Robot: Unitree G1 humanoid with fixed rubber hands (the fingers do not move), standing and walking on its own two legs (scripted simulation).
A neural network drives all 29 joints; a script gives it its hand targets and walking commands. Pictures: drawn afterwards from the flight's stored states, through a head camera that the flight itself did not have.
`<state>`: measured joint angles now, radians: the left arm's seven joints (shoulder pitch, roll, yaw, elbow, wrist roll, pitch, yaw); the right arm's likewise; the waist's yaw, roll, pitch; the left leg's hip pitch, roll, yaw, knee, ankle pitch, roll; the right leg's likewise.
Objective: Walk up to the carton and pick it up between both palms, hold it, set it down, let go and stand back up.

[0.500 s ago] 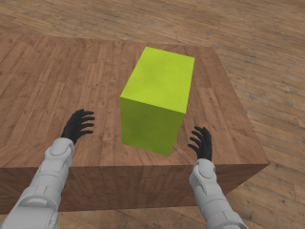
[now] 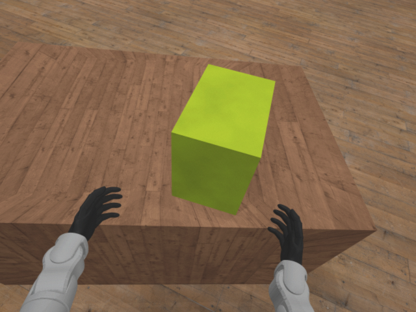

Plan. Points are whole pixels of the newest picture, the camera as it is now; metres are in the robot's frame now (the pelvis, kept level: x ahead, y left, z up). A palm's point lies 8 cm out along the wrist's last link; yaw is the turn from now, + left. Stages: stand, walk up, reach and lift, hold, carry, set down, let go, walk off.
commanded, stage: set down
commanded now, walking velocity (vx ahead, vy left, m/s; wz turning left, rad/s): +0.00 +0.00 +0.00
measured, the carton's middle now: (222, 140) +0.51 -0.03 -0.01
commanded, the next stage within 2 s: let go in 1.42 s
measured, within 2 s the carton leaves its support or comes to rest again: neither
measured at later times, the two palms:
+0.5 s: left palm (89, 255) +0.22 +0.23 -0.04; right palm (303, 273) +0.20 -0.18 -0.03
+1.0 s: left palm (94, 280) +0.18 +0.21 -0.06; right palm (321, 294) +0.17 -0.22 -0.06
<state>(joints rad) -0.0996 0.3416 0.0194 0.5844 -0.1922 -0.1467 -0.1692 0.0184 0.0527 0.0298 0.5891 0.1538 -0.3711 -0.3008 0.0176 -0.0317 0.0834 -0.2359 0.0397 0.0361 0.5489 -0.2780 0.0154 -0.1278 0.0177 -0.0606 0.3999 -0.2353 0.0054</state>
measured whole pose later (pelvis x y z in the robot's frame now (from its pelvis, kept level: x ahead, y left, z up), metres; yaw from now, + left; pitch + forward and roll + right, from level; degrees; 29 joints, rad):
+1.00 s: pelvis +0.01 -0.03 +0.01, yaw -1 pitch -4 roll -1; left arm 0.19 0.27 0.00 0.54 -0.12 -0.03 -0.09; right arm 0.24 -0.09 0.02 0.61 0.09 -0.26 -0.11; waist 0.03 -0.01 0.07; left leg -0.10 0.04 0.05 0.41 -0.24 -0.01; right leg -0.04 0.02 -0.04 0.35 -0.24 -0.02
